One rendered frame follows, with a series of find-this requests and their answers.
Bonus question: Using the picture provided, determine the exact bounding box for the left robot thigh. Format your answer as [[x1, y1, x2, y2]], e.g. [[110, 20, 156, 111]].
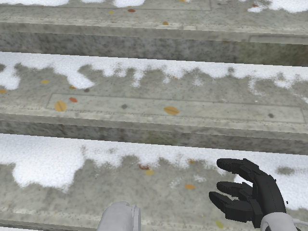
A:
[[96, 202, 141, 231]]

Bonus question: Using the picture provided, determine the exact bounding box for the right robot hand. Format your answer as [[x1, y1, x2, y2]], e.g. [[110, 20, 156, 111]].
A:
[[209, 158, 288, 228]]

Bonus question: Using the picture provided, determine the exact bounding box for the robot right forearm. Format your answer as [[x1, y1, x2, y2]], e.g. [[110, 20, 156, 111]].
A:
[[260, 212, 301, 231]]

